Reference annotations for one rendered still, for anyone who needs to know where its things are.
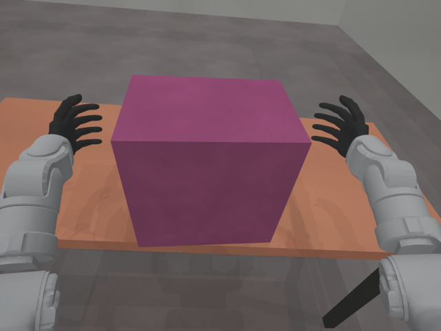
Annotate left robot upper arm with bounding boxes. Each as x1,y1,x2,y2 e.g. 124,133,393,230
0,270,61,331

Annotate robot right forearm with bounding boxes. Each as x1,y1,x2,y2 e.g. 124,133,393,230
345,134,441,255

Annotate table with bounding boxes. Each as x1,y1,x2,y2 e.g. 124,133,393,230
0,97,441,328

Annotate robot left forearm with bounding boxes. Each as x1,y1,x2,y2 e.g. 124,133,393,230
0,134,74,274

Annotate right robot hand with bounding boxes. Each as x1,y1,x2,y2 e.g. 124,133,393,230
311,95,369,158

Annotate left robot hand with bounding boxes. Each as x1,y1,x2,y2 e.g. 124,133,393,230
48,94,102,155

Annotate right robot upper arm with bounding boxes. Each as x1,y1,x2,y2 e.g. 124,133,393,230
378,254,441,331

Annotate carton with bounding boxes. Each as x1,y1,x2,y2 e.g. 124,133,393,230
111,74,312,248

